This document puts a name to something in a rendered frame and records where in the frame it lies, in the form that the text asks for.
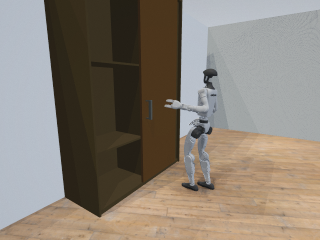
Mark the robot right hand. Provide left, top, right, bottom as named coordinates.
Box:
left=189, top=118, right=200, bottom=128

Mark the robot left forearm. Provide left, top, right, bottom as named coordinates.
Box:
left=180, top=103, right=208, bottom=113

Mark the robot left upper arm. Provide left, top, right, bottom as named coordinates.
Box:
left=198, top=88, right=209, bottom=114

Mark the robot left hand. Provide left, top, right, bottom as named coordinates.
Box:
left=164, top=99, right=181, bottom=109

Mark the robot right thigh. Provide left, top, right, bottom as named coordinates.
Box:
left=197, top=127, right=213, bottom=161

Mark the left robot shin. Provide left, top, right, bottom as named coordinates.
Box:
left=184, top=155, right=195, bottom=186

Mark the robot right upper arm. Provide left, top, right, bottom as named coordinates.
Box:
left=213, top=89, right=218, bottom=112

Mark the handle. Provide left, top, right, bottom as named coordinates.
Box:
left=145, top=100, right=153, bottom=120

